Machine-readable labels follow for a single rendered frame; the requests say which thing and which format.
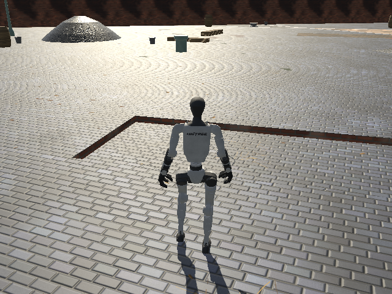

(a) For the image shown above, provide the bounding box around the humanoid robot torso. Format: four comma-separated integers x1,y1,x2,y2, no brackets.
183,120,211,184

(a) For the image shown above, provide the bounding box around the robot left forearm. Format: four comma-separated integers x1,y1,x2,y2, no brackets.
160,148,173,175

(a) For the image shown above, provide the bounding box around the right robot hand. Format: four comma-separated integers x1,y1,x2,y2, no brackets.
219,170,233,184

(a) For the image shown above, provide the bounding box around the left robot hand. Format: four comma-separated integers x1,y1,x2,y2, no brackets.
158,173,173,188

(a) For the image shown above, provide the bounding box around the robot right forearm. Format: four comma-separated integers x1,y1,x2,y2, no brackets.
220,149,232,173

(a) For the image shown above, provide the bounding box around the right robot upper arm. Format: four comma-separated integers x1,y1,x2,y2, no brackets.
210,124,226,158

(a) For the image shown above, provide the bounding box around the left robot upper arm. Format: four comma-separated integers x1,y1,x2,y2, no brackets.
167,123,184,157

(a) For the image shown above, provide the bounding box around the humanoid robot head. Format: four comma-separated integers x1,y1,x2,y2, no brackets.
187,97,208,126

